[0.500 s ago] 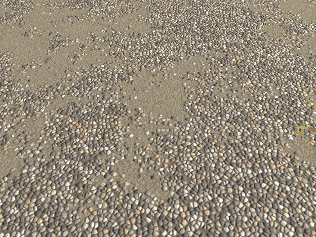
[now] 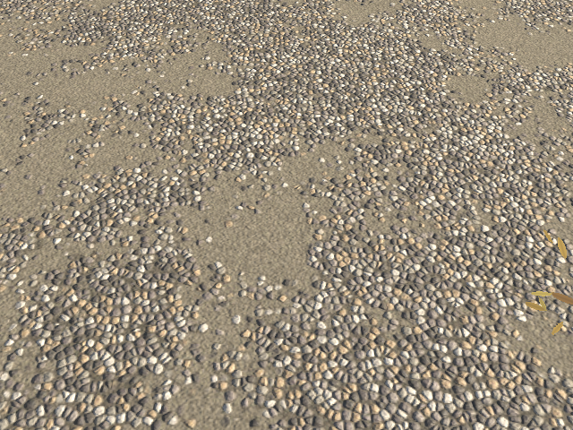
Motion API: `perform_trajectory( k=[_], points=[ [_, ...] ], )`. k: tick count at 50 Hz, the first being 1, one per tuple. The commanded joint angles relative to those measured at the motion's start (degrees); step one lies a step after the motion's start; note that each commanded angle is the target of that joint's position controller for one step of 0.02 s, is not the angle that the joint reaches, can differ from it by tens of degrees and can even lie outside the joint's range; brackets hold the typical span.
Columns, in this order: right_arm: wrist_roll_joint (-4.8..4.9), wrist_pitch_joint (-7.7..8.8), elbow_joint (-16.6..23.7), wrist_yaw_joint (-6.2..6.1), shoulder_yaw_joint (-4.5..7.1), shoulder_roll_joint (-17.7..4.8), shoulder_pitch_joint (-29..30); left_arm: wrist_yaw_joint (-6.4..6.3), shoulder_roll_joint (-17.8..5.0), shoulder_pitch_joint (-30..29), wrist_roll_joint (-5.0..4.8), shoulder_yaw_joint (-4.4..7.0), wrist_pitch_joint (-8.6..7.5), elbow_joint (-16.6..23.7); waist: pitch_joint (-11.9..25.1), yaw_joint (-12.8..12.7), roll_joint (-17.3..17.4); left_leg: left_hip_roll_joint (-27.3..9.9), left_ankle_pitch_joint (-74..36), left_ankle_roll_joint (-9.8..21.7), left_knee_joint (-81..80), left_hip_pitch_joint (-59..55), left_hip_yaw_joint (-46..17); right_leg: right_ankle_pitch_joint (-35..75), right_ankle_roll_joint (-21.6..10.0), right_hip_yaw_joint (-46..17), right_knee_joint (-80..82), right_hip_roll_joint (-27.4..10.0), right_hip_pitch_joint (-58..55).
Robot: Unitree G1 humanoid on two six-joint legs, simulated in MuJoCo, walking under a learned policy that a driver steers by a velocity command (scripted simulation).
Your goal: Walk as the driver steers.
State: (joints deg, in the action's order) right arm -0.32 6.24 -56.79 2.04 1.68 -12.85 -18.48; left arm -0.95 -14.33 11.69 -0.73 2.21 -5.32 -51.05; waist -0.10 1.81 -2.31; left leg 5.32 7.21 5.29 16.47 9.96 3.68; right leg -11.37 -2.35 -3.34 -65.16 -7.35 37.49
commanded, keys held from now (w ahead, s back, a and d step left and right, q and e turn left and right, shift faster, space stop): w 1.00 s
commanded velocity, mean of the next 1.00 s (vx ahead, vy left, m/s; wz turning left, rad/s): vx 0.50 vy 0.00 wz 0.00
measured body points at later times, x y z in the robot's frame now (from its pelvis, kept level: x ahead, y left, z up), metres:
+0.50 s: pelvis +0.27 -0.08 +0.00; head +0.29 -0.10 +0.45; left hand +0.33 +0.18 -0.12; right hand +0.36 -0.35 -0.14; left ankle +0.27 +0.08 -0.66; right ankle +0.30 -0.16 -0.74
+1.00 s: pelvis +0.55 -0.01 -0.01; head +0.58 +0.00 +0.44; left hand +0.57 +0.25 -0.16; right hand +0.67 -0.27 -0.13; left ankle +0.61 +0.07 -0.74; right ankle +0.43 -0.16 -0.65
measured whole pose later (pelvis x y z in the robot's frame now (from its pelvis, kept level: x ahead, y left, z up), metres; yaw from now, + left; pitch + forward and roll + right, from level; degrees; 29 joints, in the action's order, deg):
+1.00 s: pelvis +0.55 -0.01 -0.01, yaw +1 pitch +2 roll +0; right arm 0.2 5.9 -51.5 2.1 3.1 -14.0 -9.1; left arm -0.2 -14.5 17.7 -1.4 2.7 -5.6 -55.6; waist -1.6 -0.3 -1.4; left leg 1.9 8.4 3.8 27.5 20.9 3.7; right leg -21.5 -3.0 -1.9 -67.8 -2.2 21.9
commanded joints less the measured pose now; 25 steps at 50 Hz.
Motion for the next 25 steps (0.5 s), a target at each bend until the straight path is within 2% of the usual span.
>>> perform_trajectory(
  k=[1,6,9,11,13,14,15,16,17,18,19,20,21,22,23,25],
  points=[
    [0.07,0.97,3.1,-1.16,1.18,-7.5,2.1,-0.40,-2.5,1.9,0.69,0.75,0.26,2.5,-3.1,-2.6,4.6,-16.1,-3.9,9.7,-11.7,5.5,-12.2,8.8,1.6,-0.1,7.9,-2.4,1.8],
    [1.13,0.08,1.8,-2.07,1.52,-9.4,-3.5,0.58,-1.6,-9.0,0.01,0.29,-0.44,5.3,-3.3,1.3,4.7,-15.5,-4.3,7.0,-10.5,-0.9,-9.2,17.5,2.2,2.5,26.6,0.7,-0.1],
    [1.46,-0.64,0.5,-2.11,1.67,-9.6,-6.2,1.65,-1.9,-13.6,-0.49,0.08,-0.71,7.1,-4.6,2.8,5.2,-17.6,-3.4,6.8,-8.1,-6.4,-9.7,14.8,1.7,2.7,31.6,1.6,0.3],
    [1.49,-1.21,0.1,-2.26,1.93,-9.9,-6.6,2.42,-2.7,-14.6,-0.58,0.19,-1.17,8.1,-4.7,2.5,5.5,-19.4,-4.1,6.1,-5.7,-9.9,-10.5,10.6,0.3,2.6,34.2,2.1,-0.3],
    [1.53,-1.82,0.3,-2.37,2.28,-10.8,-5.3,2.82,-4.3,-11.1,-0.55,0.84,-1.66,7.7,-2.9,-0.2,6.6,-20.0,-11.1,5.0,-1.3,-11.3,-10.7,6.5,-1.4,3.9,36.4,3.8,-6.5],
    [1.37,-2.12,0.7,-2.37,2.14,-10.6,-4.0,2.72,-6.0,-5.3,-0.42,1.85,-1.81,6.1,0.3,-3.5,6.6,-18.0,-20.7,3.8,5.6,-10.6,-8.8,5.8,-2.6,5.5,37.7,5.8,-14.6],
    [0.72,-2.25,1.3,-2.33,1.42,-8.8,-3.4,2.33,-9.3,5.5,-0.33,3.47,-1.94,2.9,7.3,-7.9,5.0,-14.4,-24.1,2.1,18.7,-5.4,-5.8,6.9,-4.9,3.9,36.9,4.6,-29.4],
    [0.07,-1.46,2.9,-2.04,-0.27,-3.8,-7.4,2.02,-15.8,15.3,0.86,5.01,-1.79,1.3,17.2,-8.7,-5.9,-7.4,-7.4,-1.7,41.9,14.7,-1.3,4.9,-12.2,-16.6,37.4,-10.0,-52.7],
    [0.97,0.08,2.3,-1.68,-1.18,-1.2,-9.9,2.33,-14.4,17.5,0.61,4.64,-1.43,0.4,22.4,-7.9,-15.3,-1.4,23.7,-3.0,55.3,29.2,-6.3,-2.5,-17.4,-38.2,46.8,-16.7,-61.4],
    [2.32,1.18,3.0,-1.45,0.47,-8.0,-5.7,2.41,-9.9,13.9,0.34,3.18,-1.58,1.0,16.0,-7.9,-9.6,-5.3,22.1,-1.6,60.9,34.7,-11.0,-4.6,-14.5,-34.1,48.0,-14.8,-56.2],
    [2.93,1.60,4.6,-1.44,0.88,-9.5,-0.8,2.32,-7.6,8.4,0.31,2.38,-1.49,2.4,9.9,-6.4,-6.0,-8.4,16.8,-0.8,60.2,35.3,-9.4,-0.7,-12.3,-25.0,48.6,-12.8,-48.1],
    [2.27,1.40,4.9,-1.77,1.00,-8.8,1.5,2.58,-6.0,3.9,0.54,1.79,-1.44,3.1,5.9,-4.5,-1.4,-10.8,12.0,-1.1,56.6,32.8,-8.1,4.5,-11.3,-18.6,50.7,-10.3,-39.8],
    [1.49,0.69,5.0,-2.08,1.45,-8.3,1.8,2.81,-4.4,1.7,0.80,1.32,-1.58,3.4,3.8,-2.8,-1.2,-12.7,9.1,-1.3,52.8,29.8,-8.1,7.4,-10.3,-14.1,52.7,-7.9,-34.5],
    [1.32,-0.18,4.7,-2.10,1.43,-6.9,0.8,3.04,-3.7,1.2,1.06,1.10,-1.61,2.9,2.8,-1.5,-2.0,-13.4,7.3,-1.6,50.9,26.7,-8.0,8.6,-9.9,-11.4,54.4,-6.4,-31.1],
    [1.27,-0.88,4.3,-2.16,1.35,-5.6,-0.3,3.12,-3.7,2.0,1.04,1.17,-1.74,2.2,2.4,-0.9,-2.1,-13.4,6.3,-2.0,49.7,25.4,-7.4,10.9,-10.2,-9.4,55.6,-5.6,-29.4],
    [1.07,-1.65,4.9,-2.34,1.50,-5.1,0.9,2.76,-5.4,4.0,1.01,1.60,-1.95,0.9,0.8,-0.3,-1.3,-13.6,3.5,-2.8,46.5,27.3,-7.0,15.7,-10.9,-6.4,57.0,-5.2,-28.5]
  ],
)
